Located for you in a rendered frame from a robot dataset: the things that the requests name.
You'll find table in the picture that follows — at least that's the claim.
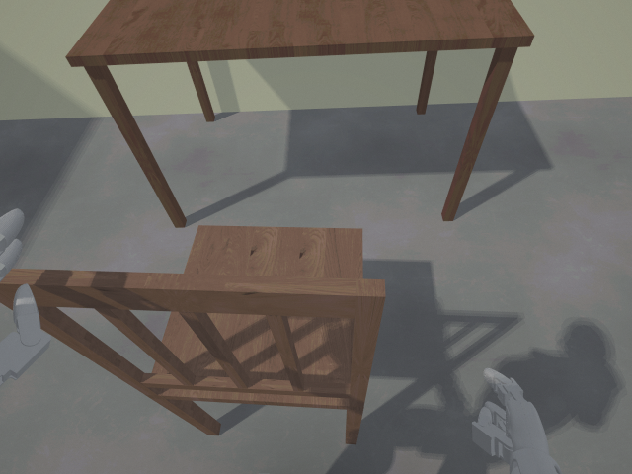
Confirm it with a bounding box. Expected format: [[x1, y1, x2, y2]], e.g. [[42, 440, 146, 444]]
[[65, 0, 534, 228]]

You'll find right robot forearm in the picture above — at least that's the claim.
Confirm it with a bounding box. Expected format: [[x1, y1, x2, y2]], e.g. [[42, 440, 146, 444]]
[[510, 449, 562, 474]]

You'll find chair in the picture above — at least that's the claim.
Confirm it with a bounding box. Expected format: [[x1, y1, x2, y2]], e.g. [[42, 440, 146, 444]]
[[0, 225, 386, 444]]

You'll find right robot hand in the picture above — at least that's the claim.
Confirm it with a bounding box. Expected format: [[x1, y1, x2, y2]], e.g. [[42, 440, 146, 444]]
[[472, 368, 550, 465]]

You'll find left robot hand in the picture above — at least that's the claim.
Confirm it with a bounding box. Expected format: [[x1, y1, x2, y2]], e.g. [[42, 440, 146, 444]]
[[0, 208, 51, 386]]

